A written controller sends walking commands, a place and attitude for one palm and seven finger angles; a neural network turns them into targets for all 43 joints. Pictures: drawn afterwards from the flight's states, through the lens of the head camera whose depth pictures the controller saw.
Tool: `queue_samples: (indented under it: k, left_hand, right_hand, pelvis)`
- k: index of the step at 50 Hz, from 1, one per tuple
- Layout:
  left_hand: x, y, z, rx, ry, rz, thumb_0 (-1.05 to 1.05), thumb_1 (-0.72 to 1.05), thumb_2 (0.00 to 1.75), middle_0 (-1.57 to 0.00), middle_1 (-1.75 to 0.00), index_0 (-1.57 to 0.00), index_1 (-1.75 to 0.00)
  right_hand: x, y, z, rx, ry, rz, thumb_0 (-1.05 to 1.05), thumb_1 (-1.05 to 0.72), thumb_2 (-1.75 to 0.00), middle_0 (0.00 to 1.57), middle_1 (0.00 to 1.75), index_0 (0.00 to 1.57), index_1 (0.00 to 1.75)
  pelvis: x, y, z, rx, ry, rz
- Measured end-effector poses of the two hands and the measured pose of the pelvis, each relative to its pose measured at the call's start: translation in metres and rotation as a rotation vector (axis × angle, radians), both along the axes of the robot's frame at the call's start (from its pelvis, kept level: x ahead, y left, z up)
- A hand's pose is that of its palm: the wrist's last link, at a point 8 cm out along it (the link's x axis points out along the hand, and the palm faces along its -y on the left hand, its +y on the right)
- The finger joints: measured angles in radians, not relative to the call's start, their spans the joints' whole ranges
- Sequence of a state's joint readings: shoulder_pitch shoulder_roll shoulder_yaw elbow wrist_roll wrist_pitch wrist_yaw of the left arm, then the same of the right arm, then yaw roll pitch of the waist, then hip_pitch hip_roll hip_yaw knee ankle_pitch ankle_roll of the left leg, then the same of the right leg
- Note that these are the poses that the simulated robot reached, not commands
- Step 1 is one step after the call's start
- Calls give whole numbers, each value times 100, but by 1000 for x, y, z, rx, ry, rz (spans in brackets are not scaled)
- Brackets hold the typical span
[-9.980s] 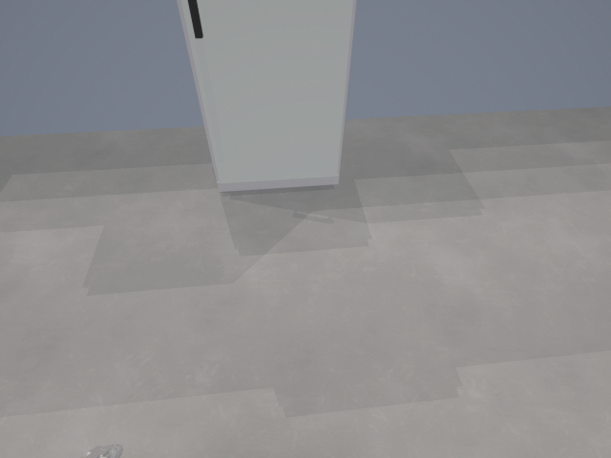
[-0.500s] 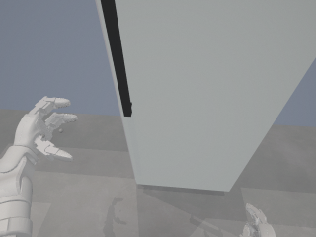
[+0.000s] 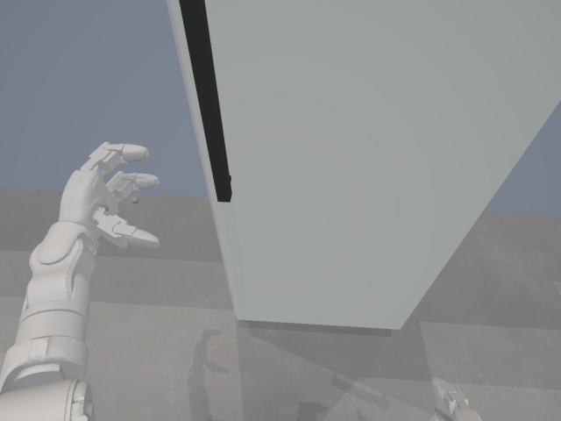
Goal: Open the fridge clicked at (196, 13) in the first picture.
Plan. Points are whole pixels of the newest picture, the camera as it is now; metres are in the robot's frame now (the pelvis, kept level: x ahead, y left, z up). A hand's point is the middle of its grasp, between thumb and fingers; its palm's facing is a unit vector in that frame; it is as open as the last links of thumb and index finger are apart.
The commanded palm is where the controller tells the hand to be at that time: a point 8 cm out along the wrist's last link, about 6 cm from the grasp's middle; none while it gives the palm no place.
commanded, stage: move the hooked fingers beside the handle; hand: left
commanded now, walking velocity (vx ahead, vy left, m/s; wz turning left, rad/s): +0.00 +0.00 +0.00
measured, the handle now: (210, 90) +0.52 +0.13 +0.22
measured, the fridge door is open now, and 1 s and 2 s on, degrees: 0 0 0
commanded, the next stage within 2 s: feel for the door with the fingertips in 1.48 s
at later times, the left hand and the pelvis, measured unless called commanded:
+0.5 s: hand (166, 172) +0.43 +0.20 +0.13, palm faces -0.01 -1.00 +0.01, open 14.0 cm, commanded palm +0.41 +0.25 +0.12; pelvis +0.00 +0.00 -0.01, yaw -1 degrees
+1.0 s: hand (176, 165) +0.46 +0.19 +0.12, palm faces +0.00 -1.00 +0.01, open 14.0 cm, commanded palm +0.44 +0.24 +0.12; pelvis +0.01 -0.01 -0.01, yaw -2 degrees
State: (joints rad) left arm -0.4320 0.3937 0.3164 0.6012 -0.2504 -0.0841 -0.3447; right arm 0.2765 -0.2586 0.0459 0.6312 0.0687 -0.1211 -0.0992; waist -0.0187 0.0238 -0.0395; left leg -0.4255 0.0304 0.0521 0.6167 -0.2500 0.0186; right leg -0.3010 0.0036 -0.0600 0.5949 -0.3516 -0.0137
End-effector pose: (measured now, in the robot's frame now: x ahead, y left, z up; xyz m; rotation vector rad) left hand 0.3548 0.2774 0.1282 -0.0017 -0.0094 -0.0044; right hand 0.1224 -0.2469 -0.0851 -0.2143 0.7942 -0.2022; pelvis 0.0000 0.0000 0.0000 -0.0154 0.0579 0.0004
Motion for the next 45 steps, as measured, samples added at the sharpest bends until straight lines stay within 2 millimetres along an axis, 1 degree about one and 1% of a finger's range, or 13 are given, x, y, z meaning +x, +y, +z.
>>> queue_samples:
  k: [7, 17, 21, 33, 40, 45]
  left_hand:
    - [16, -1, -1, -1, 10, -4, -2, -50, 30, -30, -120, -30, -120]
    - [43, -21, -3, -3, 3, -19, -2, -50, 30, -30, -120, -30, -120]
    - [53, -25, -3, -4, 5, -15, -2, -50, 30, -30, -120, -30, -120]
    - [73, -30, -5, -7, 15, -4, -2, -50, 30, -30, -120, -30, -120]
    - [89, -40, -5, -11, 5, -14, -2, -50, 30, -30, -120, -30, -120]
    - [92, -39, -10, -12, 11, -8, -2, -50, 30, -30, -120, -30, -120]
  right_hand:
    - [-15, -5, -6, -7, 58, -22, 1, -90, -90, 20, 30, 20, 30]
    - [-39, -14, -16, -13, 151, -58, 1, -90, -90, 20, 30, 20, 30]
    - [-48, -16, -18, -7, 177, -78, 1, -90, -90, 20, 30, 20, 30]
    - [-70, -23, -26, -8, 258, -111, 1, -90, -90, 20, 30, 20, 30]
    - [-82, -27, -29, -14, 302, -127, 1, -90, -90, 20, 30, 20, 30]
    - [-87, -28, -29, -7, 316, -150, 1, -90, -90, 20, 30, 20, 30]
  pelvis:
    - [1, 1, -2, -3, 15, 0]
    - [1, 0, -4, -2, 41, -5]
    - [2, -1, -5, -1, 50, -12]
    - [2, -6, -8, -2, 78, -12]
    - [2, -6, -11, -3, 104, -16]
    - [5, -7, -12, 0, 113, -28]
